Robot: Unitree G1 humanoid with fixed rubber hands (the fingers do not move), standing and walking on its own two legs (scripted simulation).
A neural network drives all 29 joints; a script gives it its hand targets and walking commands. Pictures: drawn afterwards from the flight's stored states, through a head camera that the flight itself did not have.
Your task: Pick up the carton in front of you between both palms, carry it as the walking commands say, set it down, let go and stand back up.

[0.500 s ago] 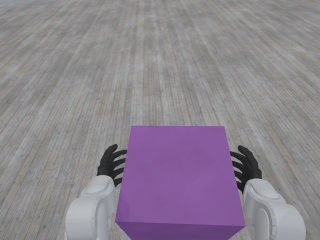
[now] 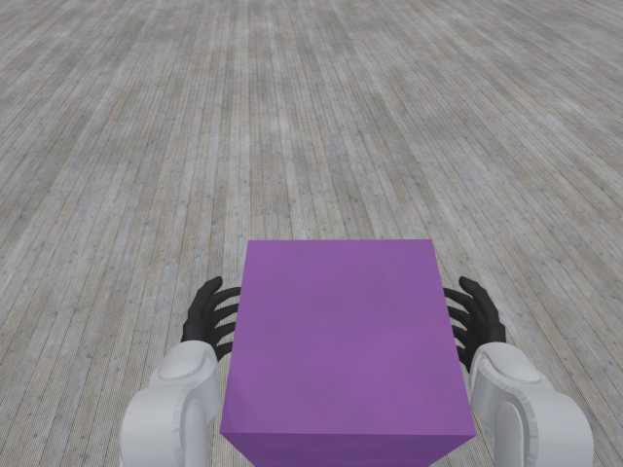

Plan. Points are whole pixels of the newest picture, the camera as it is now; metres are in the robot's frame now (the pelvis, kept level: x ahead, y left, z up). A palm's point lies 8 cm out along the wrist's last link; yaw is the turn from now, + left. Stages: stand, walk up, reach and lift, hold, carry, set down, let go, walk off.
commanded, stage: carry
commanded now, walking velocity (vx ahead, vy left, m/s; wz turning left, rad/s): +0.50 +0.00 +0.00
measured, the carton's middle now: (338, 364) +0.24 +0.00 +0.02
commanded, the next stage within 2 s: none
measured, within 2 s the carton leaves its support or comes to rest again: neither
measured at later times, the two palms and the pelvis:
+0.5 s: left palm (259, 170) +0.54 +0.12 +0.10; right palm (440, 170) +0.55 -0.18 +0.10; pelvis +0.32 -0.03 +0.00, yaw +2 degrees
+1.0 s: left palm (258, 87) +0.87 +0.16 +0.09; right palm (391, 84) +0.87 -0.14 +0.10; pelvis +0.65 +0.01 +0.00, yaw +0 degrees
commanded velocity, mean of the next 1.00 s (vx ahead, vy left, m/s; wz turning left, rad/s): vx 0.50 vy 0.00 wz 0.00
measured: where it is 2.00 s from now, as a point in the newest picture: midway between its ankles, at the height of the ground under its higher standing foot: (327, 223)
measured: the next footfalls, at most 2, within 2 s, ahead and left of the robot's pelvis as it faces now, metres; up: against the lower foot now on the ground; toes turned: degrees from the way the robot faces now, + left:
right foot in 0.10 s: +0.25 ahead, -0.12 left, +0.00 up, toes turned -10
left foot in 0.62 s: +0.58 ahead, +0.09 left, +0.00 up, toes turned +11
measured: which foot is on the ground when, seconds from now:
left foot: down 0.00-0.14, up 0.16-0.60, down 0.62-1.00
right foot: up 0.00-0.08, down 0.10-0.64, up 0.66-1.00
